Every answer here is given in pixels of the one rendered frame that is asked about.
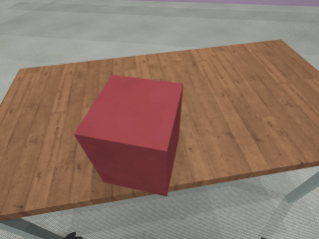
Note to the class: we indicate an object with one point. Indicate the table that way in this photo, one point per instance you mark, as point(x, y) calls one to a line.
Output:
point(247, 110)

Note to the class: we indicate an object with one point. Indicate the carton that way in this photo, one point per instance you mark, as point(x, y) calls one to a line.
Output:
point(130, 133)

